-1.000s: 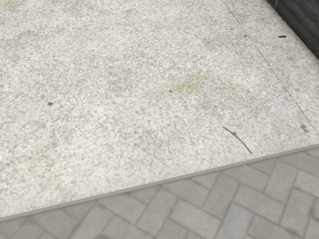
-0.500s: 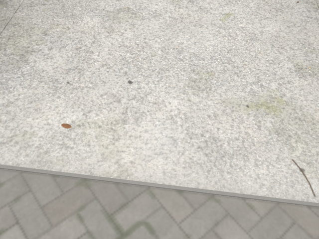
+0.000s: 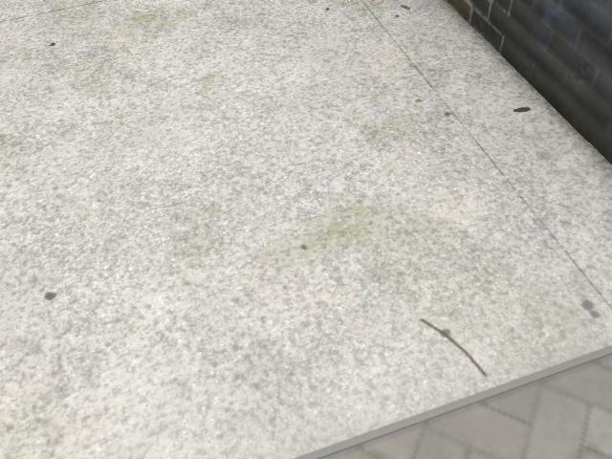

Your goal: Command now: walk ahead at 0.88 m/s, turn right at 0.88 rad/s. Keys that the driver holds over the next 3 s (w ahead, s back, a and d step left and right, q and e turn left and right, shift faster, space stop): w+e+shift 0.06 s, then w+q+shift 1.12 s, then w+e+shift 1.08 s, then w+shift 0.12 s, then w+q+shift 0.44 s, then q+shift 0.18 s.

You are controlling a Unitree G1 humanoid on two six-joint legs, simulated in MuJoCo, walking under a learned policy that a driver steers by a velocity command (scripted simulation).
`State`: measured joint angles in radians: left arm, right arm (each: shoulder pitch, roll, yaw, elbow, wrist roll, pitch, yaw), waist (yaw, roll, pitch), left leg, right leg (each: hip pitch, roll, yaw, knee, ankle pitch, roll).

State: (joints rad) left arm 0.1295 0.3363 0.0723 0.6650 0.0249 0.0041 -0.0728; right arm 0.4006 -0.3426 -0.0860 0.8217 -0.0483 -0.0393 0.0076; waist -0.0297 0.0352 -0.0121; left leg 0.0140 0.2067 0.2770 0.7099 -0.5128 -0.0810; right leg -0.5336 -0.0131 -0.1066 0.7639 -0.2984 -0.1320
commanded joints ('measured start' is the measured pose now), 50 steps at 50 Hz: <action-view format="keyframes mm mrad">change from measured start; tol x32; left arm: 1 339 301 82 18 -19 -6 42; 38 -266 -16 -114 -177 6 -85 52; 44 460 226 -1 -7 39 -112 121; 50 239 17 -27 68 26 -101 89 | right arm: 1 -272 -37 26 -248 -16 -45 22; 16 -364 15 75 -175 50 -13 65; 23 405 -175 -14 97 51 18 18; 50 -197 -14 21 -131 13 8 45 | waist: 1 199 -282 -150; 22 -317 -147 -144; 24 -129 294 -34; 29 67 -187 111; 43 196 18 -244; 45 81 -515 -476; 50 68 -125 -18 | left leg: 1 -927 -197 -296 759 18 42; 21 -199 -368 -81 -14 519 244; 24 282 -141 -625 -27 626 462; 25 349 15 -1069 -331 195 596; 33 -518 -206 -687 -610 337 410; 42 -143 -224 -669 -60 1034 226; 45 -738 -344 -437 749 -2 201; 50 -784 -132 -363 632 253 177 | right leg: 1 780 -236 946 -579 -585 -201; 16 513 -77 4 -738 869 92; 21 686 -152 -54 -172 1673 158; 22 579 -132 -53 206 1586 154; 24 -203 181 86 1033 -207 160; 36 90 -40 91 -78 424 189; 42 476 41 133 -281 219 137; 45 1031 -532 1078 -468 -403 -22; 50 545 -279 367 -504 45 51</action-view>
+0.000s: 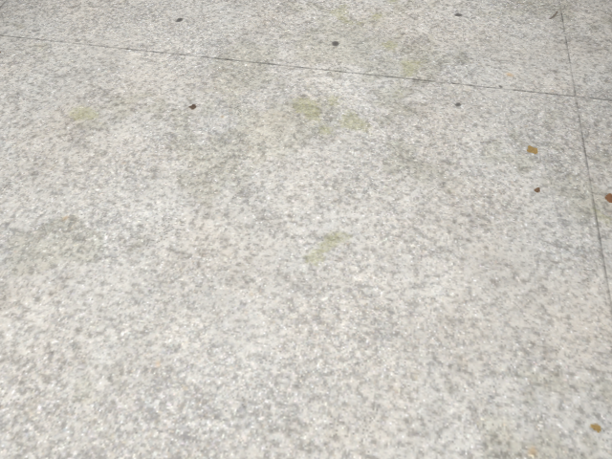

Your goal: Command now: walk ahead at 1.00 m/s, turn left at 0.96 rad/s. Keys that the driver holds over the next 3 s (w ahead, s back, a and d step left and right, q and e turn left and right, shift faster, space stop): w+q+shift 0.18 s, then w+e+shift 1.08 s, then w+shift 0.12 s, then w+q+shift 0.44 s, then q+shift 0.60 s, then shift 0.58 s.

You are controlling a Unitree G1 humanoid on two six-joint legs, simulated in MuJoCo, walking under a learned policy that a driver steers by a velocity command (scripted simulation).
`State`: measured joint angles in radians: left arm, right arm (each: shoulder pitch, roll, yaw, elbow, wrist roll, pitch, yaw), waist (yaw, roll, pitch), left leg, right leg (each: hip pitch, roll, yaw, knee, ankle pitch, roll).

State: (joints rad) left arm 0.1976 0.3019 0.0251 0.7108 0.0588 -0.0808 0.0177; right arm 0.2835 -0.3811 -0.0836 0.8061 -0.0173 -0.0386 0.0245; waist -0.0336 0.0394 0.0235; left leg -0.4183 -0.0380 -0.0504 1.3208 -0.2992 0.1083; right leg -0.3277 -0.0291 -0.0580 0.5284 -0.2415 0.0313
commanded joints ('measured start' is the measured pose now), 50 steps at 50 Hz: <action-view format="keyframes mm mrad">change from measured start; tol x64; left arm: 1 199 26 16 53 -21 -25 -10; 50 193 165 88 81 -61 -1 -27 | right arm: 1 -106 49 28 -137 -17 19 36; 50 -329 61 111 -269 -28 -30 -4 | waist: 1 63 -145 -42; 50 65 -13 94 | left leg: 1 -374 127 -27 23 42 -9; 13 116 -74 194 -588 165 97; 17 988 488 -693 -853 -52 248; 36 485 244 319 -763 1494 -107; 39 -162 -27 226 340 -172 -99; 50 -109 148 46 -509 272 -182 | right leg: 1 336 -254 258 -272 87 -99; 14 281 -252 -156 49 1318 -103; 17 -365 48 112 1098 -284 -111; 36 99 132 -151 201 235 -220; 40 724 -177 745 -82 -24 -566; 50 -85 60 407 -381 174 -332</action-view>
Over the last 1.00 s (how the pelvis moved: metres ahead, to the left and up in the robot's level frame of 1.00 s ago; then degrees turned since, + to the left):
0.91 -0.07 0.03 29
